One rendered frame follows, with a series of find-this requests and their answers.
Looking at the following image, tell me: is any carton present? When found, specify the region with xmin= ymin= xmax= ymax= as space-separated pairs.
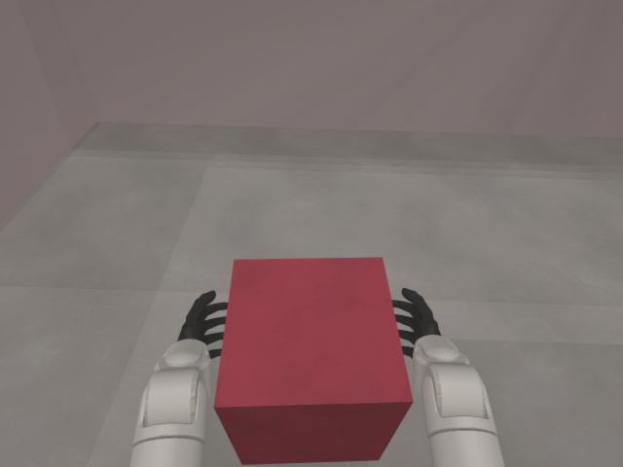
xmin=214 ymin=257 xmax=414 ymax=465

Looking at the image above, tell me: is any robot right forearm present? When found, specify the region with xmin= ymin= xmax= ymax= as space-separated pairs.
xmin=413 ymin=335 xmax=505 ymax=467

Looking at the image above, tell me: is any robot left forearm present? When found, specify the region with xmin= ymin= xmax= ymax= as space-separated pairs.
xmin=129 ymin=339 xmax=212 ymax=467

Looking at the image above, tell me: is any robot right hand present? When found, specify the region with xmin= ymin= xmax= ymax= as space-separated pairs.
xmin=392 ymin=288 xmax=441 ymax=358

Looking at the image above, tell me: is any robot left hand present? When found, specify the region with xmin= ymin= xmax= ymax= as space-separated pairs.
xmin=178 ymin=291 xmax=228 ymax=359

